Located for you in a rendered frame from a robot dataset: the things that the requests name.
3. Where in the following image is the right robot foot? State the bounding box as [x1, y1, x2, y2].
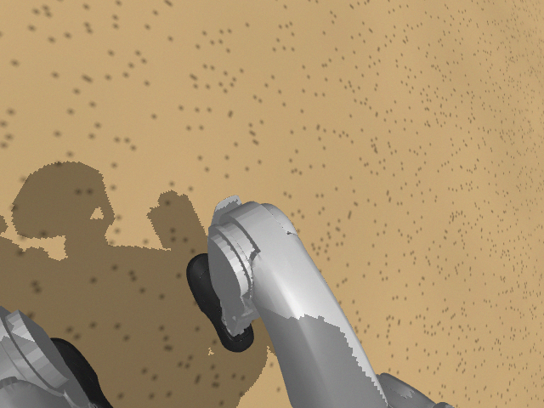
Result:
[186, 253, 254, 353]

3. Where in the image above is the left robot foot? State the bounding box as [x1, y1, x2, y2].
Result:
[50, 337, 113, 408]

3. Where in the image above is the right robot hand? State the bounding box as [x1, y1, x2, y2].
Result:
[376, 373, 436, 408]

